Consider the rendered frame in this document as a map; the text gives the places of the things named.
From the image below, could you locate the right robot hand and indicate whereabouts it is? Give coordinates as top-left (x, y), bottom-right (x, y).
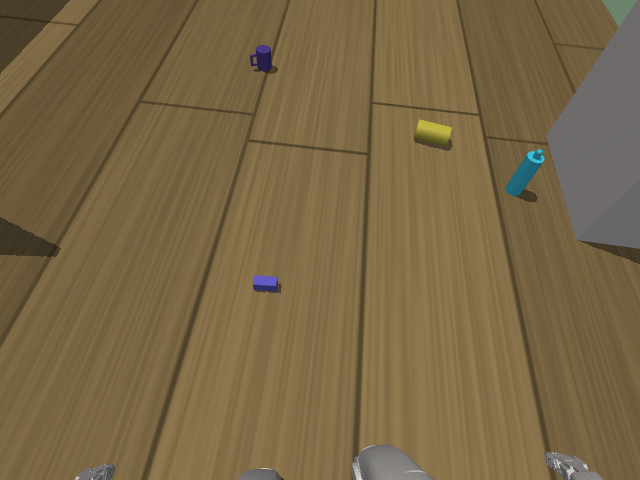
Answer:
top-left (544, 452), bottom-right (603, 480)

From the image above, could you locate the left robot hand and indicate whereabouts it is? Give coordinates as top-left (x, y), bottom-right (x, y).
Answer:
top-left (75, 464), bottom-right (115, 480)

